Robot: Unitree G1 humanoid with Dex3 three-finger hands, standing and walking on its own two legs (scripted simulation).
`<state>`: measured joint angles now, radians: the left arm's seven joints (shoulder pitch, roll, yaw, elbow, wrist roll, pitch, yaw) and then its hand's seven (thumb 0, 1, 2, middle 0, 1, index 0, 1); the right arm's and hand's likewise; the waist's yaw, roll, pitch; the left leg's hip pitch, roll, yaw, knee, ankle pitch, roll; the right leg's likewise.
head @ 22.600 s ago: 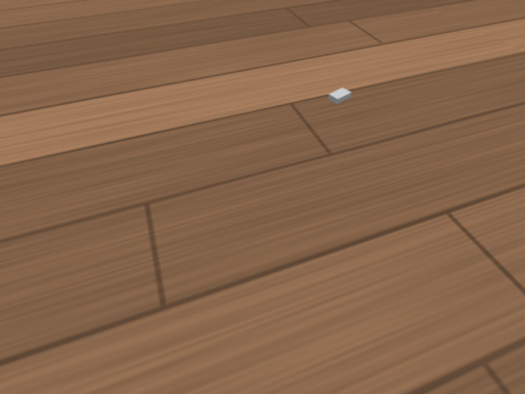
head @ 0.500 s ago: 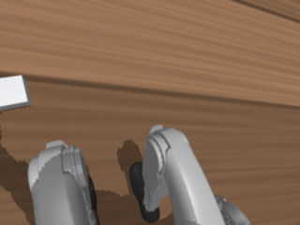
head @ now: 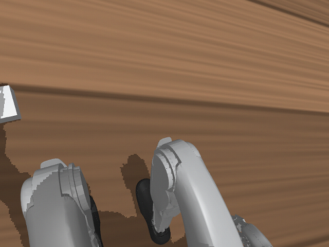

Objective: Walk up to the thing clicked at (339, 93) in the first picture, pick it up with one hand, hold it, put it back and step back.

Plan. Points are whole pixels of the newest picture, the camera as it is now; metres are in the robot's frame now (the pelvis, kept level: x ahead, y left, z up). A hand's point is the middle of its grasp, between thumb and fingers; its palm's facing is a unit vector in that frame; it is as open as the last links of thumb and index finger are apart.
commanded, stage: approach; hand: left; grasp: from above
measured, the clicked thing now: out of the picture +0.46 +0.37 -0.30
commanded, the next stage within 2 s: rest palm in 0.56 s
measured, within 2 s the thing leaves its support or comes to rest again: neither
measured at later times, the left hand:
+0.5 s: hand out of the picture +0.43 +0.38 -0.19, palm faces -0.53 -0.15 -0.84, open 14.3 cm
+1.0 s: hand out of the picture +0.44 +0.37 -0.19, palm faces -0.50 -0.15 -0.85, open 14.4 cm
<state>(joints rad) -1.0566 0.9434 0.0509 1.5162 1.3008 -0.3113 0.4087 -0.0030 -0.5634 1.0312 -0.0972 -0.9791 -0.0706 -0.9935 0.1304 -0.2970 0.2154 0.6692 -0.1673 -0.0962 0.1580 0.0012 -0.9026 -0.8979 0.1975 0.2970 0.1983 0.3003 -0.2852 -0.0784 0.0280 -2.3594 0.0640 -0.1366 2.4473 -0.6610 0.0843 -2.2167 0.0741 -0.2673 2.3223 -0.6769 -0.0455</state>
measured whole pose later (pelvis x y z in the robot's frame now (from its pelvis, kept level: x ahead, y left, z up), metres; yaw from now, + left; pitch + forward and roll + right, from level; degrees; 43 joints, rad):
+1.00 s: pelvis +0.00 +0.00 +0.00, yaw +0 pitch +31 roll -13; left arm -1.05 1.00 0.10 1.56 1.23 -0.24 0.32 0.00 -0.55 1.03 -0.08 -0.98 -0.05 -0.99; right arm 0.13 -0.31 0.25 0.64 -0.16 -0.10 0.18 0.00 -0.90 -0.90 0.20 0.30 0.20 0.30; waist -0.31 -0.07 0.08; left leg -2.35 0.06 -0.13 2.44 -0.65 0.09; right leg -2.21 0.08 -0.26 2.32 -0.67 -0.04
